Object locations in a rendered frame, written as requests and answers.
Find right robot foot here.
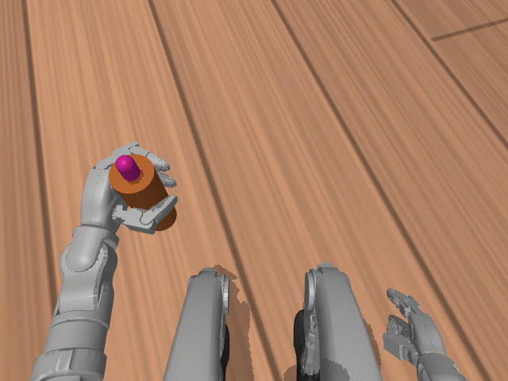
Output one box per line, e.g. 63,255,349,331
294,309,320,381

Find right robot arm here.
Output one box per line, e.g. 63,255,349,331
417,352,467,381

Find left robot hand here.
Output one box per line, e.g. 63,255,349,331
80,141,178,234

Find bottle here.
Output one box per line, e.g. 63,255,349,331
109,154,177,231

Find right robot hand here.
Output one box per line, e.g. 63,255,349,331
383,289,447,368

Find left robot arm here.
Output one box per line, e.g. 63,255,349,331
29,225,119,381

